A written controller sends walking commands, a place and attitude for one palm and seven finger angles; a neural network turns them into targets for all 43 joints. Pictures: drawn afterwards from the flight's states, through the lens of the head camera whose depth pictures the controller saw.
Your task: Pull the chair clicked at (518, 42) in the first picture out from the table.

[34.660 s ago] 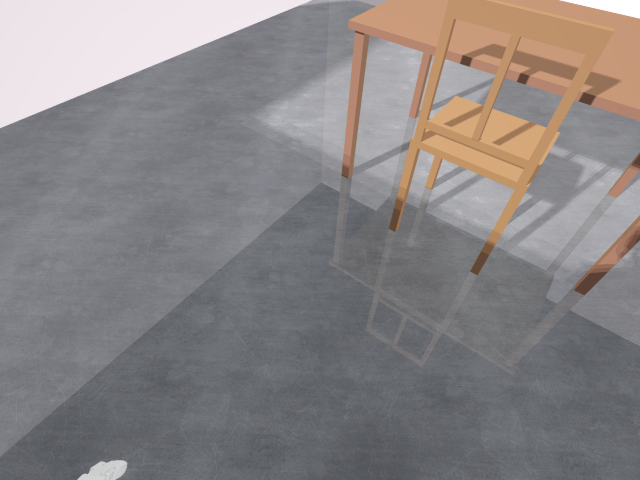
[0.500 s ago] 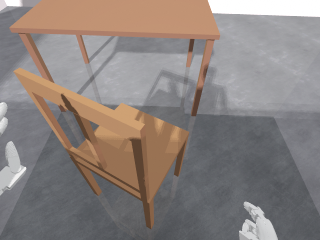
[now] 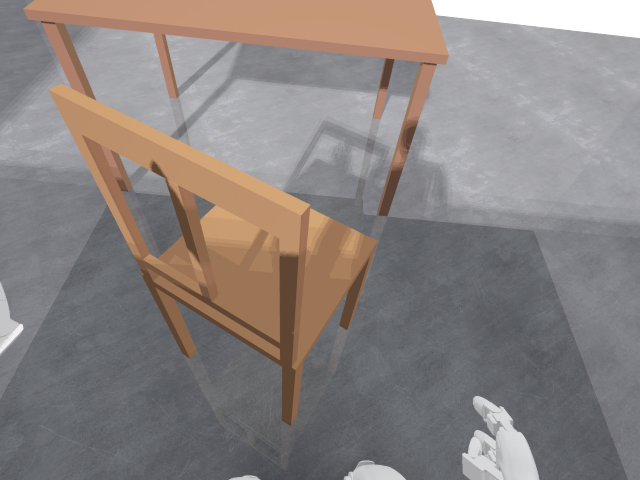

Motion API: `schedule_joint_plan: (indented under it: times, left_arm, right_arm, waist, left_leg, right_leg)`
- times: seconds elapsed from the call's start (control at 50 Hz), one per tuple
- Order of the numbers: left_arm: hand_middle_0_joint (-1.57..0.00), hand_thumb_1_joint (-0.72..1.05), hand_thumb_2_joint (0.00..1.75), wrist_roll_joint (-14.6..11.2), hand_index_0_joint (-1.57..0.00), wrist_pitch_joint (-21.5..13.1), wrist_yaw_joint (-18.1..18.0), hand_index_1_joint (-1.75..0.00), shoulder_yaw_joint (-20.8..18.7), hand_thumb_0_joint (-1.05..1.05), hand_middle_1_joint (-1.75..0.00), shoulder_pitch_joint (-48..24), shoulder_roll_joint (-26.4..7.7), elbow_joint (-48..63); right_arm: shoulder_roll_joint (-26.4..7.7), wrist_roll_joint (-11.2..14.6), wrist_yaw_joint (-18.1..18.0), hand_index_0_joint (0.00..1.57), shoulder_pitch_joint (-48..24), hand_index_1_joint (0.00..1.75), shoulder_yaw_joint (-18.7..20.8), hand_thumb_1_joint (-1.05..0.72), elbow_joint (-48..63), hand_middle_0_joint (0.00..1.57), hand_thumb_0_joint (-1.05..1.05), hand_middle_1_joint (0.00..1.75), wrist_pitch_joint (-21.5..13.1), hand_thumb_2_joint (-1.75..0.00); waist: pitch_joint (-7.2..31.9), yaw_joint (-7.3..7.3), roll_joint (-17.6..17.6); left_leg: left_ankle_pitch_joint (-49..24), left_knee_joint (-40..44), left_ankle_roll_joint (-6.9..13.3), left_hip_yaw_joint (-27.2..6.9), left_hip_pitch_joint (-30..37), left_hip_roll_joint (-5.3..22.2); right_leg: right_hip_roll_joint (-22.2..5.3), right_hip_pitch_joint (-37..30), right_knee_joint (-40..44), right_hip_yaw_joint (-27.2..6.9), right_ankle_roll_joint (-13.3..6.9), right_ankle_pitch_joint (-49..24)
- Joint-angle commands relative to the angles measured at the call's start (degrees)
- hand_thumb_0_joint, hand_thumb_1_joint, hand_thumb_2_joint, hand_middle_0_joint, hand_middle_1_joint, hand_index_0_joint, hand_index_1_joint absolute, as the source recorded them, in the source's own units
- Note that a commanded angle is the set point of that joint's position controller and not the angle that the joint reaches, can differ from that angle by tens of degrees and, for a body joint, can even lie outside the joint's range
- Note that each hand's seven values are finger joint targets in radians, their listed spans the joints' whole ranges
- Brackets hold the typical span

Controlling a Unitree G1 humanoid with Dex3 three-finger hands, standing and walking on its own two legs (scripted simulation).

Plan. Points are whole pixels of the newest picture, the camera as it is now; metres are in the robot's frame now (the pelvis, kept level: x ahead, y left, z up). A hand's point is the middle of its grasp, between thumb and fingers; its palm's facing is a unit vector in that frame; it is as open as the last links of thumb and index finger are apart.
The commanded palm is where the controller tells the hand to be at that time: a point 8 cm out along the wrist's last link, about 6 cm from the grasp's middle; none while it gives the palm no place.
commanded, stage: step back with the hand held close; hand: left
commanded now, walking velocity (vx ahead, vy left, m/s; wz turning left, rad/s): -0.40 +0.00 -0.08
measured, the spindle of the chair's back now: (197, 248) +0.45 +0.23 -0.05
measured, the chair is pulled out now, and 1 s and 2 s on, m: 0.63 0.63 0.63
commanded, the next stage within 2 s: stop stepping back and stand still in 0.18 s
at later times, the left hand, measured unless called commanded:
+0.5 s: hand (54, 478) +0.11 +0.19 +0.17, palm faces +0.30 -0.75 -0.59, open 7.4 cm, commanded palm +0.06 +0.23 +0.19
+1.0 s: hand out of the picture +0.07 +0.21 +0.17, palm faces +0.45 -0.80 -0.41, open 7.4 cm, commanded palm +0.01 +0.24 +0.19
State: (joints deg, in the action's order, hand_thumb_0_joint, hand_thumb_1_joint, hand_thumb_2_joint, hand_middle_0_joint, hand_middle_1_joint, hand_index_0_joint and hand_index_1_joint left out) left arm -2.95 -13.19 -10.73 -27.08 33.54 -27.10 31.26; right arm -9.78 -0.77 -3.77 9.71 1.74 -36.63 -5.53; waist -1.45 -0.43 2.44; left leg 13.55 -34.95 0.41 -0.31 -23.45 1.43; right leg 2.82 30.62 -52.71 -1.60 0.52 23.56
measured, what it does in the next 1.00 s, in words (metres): walks backwards: right foot, then left foot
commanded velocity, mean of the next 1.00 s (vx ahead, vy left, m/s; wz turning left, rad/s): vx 0.00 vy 0.04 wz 0.00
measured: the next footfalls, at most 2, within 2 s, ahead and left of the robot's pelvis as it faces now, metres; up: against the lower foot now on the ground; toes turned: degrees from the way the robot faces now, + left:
right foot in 0.24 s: -0.08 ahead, -0.16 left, +0.00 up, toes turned -2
left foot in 0.58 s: -0.10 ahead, +0.07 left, +0.00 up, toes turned +0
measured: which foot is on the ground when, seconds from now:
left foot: down 0.00-0.30, up 0.32-0.56, down 0.58-1.00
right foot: up 0.00-0.22, down 0.24-1.00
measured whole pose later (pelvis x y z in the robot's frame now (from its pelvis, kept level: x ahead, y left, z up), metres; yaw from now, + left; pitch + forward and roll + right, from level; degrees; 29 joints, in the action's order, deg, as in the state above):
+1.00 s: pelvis -0.14 -0.05 +0.01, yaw -2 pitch -1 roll -1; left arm -2.4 -10.5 -9.9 -22.7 29.7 -20.8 24.1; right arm -10.2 0.7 -3.1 14.1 -1.5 -37.4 -7.2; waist 1.1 0.0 -1.0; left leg 17.6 -31.8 -0.2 1.1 -13.3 2.1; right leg 1.4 14.9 -29.5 1.1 -0.9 13.6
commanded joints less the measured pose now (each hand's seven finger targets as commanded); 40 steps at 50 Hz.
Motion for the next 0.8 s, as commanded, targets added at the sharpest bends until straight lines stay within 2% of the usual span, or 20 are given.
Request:
schedule_joint_plan:
  times: [0.0,0.02,0.06,0.14,0.22,0.26,0.28,0.3,0.32,0.36,0.38,0.44,0.5,0.54,0.58,0.6,0.62,0.64,0.72,0.78]
  left_arm:
    - [-0.2,0.9,0.9,-1.12,-0.2,-4.61,-0.73,-0.3,-4.34,0.0,-0.3,-3.58,-6.09,18.84]
    - [-0.2,0.9,0.9,-0.86,-0.2,-4.83,-0.56,-0.3,-3.62,0.0,-0.3,-4.32,-5.91,19.73]
    - [-0.2,0.9,0.9,-0.88,-0.2,-4.81,-0.18,-0.3,-2.44,0.0,-0.3,-4.18,-4.86,18.56]
    - [-0.2,0.9,0.9,-0.96,-0.2,-4.6,0.58,-0.3,-3.83,0.0,-0.3,-3.75,-5.66,14.95]
    - [-0.2,0.9,0.9,-1.1,-0.2,-6.16,2.33,-0.3,-10.59,0.0,-0.3,2.35,-11.02,13.61]
    - [-0.2,0.9,0.9,-1.61,-0.2,-6.63,3.21,-0.3,-11.45,0.0,-0.3,2.62,-11.82,13.74]
    - [-0.2,0.9,0.9,-1.91,-0.2,-5.61,3.29,-0.3,-10.12,0.0,-0.3,6.94,-11.14,10.51]
    - [-0.2,0.9,0.9,-2.22,-0.2,-3.74,2.29,-0.3,-9.87,0.0,-0.3,8.81,-10.65,9.55]
    - [-0.2,0.9,0.9,-2.0,-0.2,-2.47,1.66,-0.3,-11.28,0.0,-0.3,10.91,-10.3,6.96]
    - [-0.2,0.9,0.9,-0.97,-0.2,-1.37,0.53,-0.3,-9.2,0.0,-0.3,9.47,-7.62,4.8]
    - [-0.2,0.9,0.9,-0.69,-0.2,-1.53,-0.01,-0.3,-8.57,0.0,-0.3,6.72,-7.54,4.31]
    - [-0.2,0.9,0.9,0.07,-0.2,-1.72,-0.75,-0.3,-6.04,0.0,-0.3,0.92,-7.67,1.96]
    - [-0.2,0.9,0.9,0.52,-0.2,-1.83,-0.85,-0.3,-3.29,0.0,-0.3,-2.09,-6.47,4.14]
    - [-0.2,0.9,0.9,0.22,-0.2,-2.48,-0.81,-0.3,-2.13,0.0,-0.3,-2.93,-6.45,9.16]
    - [-0.2,0.9,0.9,0.25,-0.2,-2.82,-0.62,-0.3,-2.75,0.0,-0.3,-1.92,-7.28,13.16]
    - [-0.2,0.9,0.9,0.55,-0.2,-2.76,-0.7,-0.3,-4.43,0.0,-0.3,0.15,-8.16,12.11]
    - [-0.2,0.9,0.9,0.75,-0.2,-2.87,-0.59,-0.3,-5.72,0.0,-0.3,-0.82,-9.93,14.85]
    - [-0.2,0.9,0.9,0.88,-0.2,-2.78,-0.44,-0.3,-5.02,0.0,-0.3,-2.41,-8.88,14.97]
    - [-0.2,0.9,0.9,0.61,-0.2,-2.69,-0.77,-0.3,-4.8,0.0,-0.3,-4.2,-7.23,8.98]
    - [-0.2,0.9,0.9,0.78,-0.2,-1.76,-0.57,-0.3,-3.02,0.0,-0.3,-5.28,-4.55,3.01]
  right_arm:
    - [-8.5,-0.83,0.5,0.2,-2.09,0.3,3.19,-0.9,5.96,0.2,0.0,0.3,-6.01,-0.9]
    - [-8.59,-0.5,0.64,0.2,-2.57,0.3,3.3,-0.9,5.57,0.2,0.0,0.3,-6.81,-0.9]
    - [-8.57,-0.65,1.21,0.2,-2.07,0.3,2.72,-0.9,4.86,0.2,0.0,0.3,-7.52,-0.9]
    - [-8.86,-1.69,1.4,0.2,-2.72,0.3,2.1,-0.9,3.84,0.2,0.0,0.3,-7.43,-0.9]
    - [-8.64,-1.07,2.07,0.2,-5.16,0.3,2.26,-0.9,6.13,0.2,0.0,0.3,-5.5,-0.9]
    - [-7.97,0.33,2.31,0.2,-5.56,0.3,2.44,-0.9,8.43,0.2,0.0,0.3,-4.36,-0.9]
    - [-7.16,1.76,2.63,0.2,-3.44,0.3,3.58,-0.9,10.03,0.2,0.0,0.3,-3.22,-0.9]
    - [-7.94,2.51,2.54,0.2,-5.4,0.3,4.0,-0.9,10.55,0.2,0.0,0.3,-2.12,-0.9]
    - [-7.65,2.44,2.04,0.2,-5.54,0.3,3.52,-0.9,9.83,0.2,0.0,0.3,-0.95,-0.9]
    - [-5.28,1.98,1.14,0.2,-6.33,0.3,0.95,-0.9,10.24,0.2,0.0,0.3,0.4,-0.9]
    - [-5.61,2.09,0.52,0.2,-6.58,0.3,0.63,-0.9,10.21,0.2,0.0,0.3,0.25,-0.9]
    - [-7.63,2.05,-1.1,0.2,-5.35,0.3,1.25,-0.9,9.86,0.2,0.0,0.3,-1.99,-0.9]
    - [-8.7,1.59,-1.05,0.2,-2.85,0.3,2.03,-0.9,8.92,0.2,0.0,0.3,-3.78,-0.9]
    - [-9.4,1.57,-1.16,0.2,-2.58,0.3,2.4,-0.9,8.89,0.2,0.0,0.3,-4.79,-0.9]
    - [-10.33,2.17,-0.54,0.2,-1.92,0.3,2.69,-0.9,9.62,0.2,0.0,0.3,-5.32,-0.9]
    - [-9.53,2.05,-0.34,0.2,-1.59,0.3,2.47,-0.9,9.09,0.2,0.0,0.3,-5.26,-0.9]
    - [-8.99,1.64,-0.28,0.2,-1.67,0.3,1.97,-0.9,9.07,0.2,0.0,0.3,-4.92,-0.9]
    - [-8.68,1.69,-0.07,0.2,-2.26,0.3,1.38,-0.9,9.15,0.2,0.0,0.3,-4.81,-0.9]
    - [-9.16,1.94,-0.09,0.2,-1.52,0.3,1.51,-0.9,8.84,0.2,0.0,0.3,-5.14,-0.9]
    - [-9.02,1.74,-0.17,0.2,-1.07,0.3,1.04,-0.9,8.97,0.2,0.0,0.3,-4.39,-0.9]
  waist:
    - [10.41,0.16,-14.19]
    - [10.77,0.45,-14.98]
    - [12.08,0.41,-16.88]
    - [11.7,-0.21,-19.51]
    - [14.51,1.68,-13.66]
    - [13.85,1.5,-3.33]
    - [14.33,0.55,13.02]
    - [11.49,1.41,11.6]
    - [12.39,0.88,6.57]
    - [11.75,-0.98,1.71]
    - [11.31,-1.32,2.49]
    - [7.51,-0.24,8.39]
    - [6.54,-0.67,7.06]
    - [6.17,-0.56,-0.83]
    - [7.46,0.19,-6.76]
    - [8.29,-0.01,-9.79]
    - [8.38,-0.03,-15.43]
    - [5.53,-0.16,-15.48]
    - [0.11,-0.49,-8.23]
    - [-2.61,-1.18,-5.74]
  left_leg:
    - [-32.26,10.49,8.25,-8.19,10.15,17.02]
    - [-33.58,9.83,7.42,-6.31,13.46,16.49]
    - [-35.07,9.66,6.84,-7.83,17.64,16.53]
    - [-28.83,11.67,6.14,-9.63,15.05,16.25]
    - [-16.58,6.36,2.8,-5.05,10.89,11.35]
    - [-1.63,-1.63,-1.19,3.52,4.83,4.73]
    - [9.78,-14.41,-3.41,4.58,-1.18,-1.97]
    - [13.74,-25.57,-2.55,-1.77,-5.02,-2.08]
    - [13.26,-30.0,-2.38,-3.28,-7.19,-1.03]
    - [10.32,-23.41,-2.53,-3.14,-9.45,0.78]
    - [9.47,-18.8,-2.22,-1.53,-6.47,0.44]
    - [9.52,-5.19,-0.31,0.88,0.45,0.16]
    - [3.33,11.21,1.15,3.04,9.24,-1.03]
    - [-3.42,17.84,2.32,1.23,12.66,2.46]
    - [-17.34,15.59,3.07,-2.66,17.25,7.64]
    - [-20.75,12.67,3.08,-2.26,18.1,7.91]
    - [-17.53,13.14,3.07,-2.77,15.41,7.78]
    - [-8.19,15.41,2.99,-3.11,8.67,8.04]
    - [17.69,15.69,2.62,-1.94,-1.09,4.53]
    - [24.09,13.26,2.55,-1.46,-1.31,2.9]
  right_leg:
    - [-1.88,-2.33,-6.32,-1.18,0.83,4.69]
    - [-1.99,-2.1,-2.85,0.32,1.0,4.44]
    - [-2.44,-3.37,5.67,0.98,0.86,4.28]
    - [-1.03,-9.47,18.36,2.05,0.84,1.73]
    - [-0.93,-19.53,34.57,4.37,1.0,-15.44]
    - [-6.93,-19.99,34.63,2.05,-1.03,-24.72]
    - [-17.71,-16.89,36.78,-14.43,-5.84,-24.78]
    - [-23.17,-14.97,37.0,-18.24,-9.69,-26.61]
    - [-22.95,-16.43,35.54,-17.31,-11.42,-27.77]
    - [-19.73,-22.05,30.88,-9.87,-9.45,-33.07]
    - [-18.06,-21.5,30.42,-7.02,-8.06,-33.12]
    - [-17.44,-19.78,31.45,-8.05,-6.7,-25.7]
    - [-15.69,-20.14,30.97,-7.67,-4.24,-19.71]
    - [-12.2,-22.09,26.6,-6.05,-2.29,-22.41]
    - [-7.7,-19.93,22.88,-2.47,-0.21,-21.96]
    - [-6.84,-18.21,22.61,-0.21,0.05,-20.28]
    - [-6.81,-18.85,23.28,1.43,0.32,-16.09]
    - [-5.83,-21.37,23.7,2.64,0.48,-10.64]
    - [-4.54,-21.58,29.09,-1.61,-1.14,-1.55]
    - [-4.58,-15.5,33.13,-5.43,-2.48,9.5]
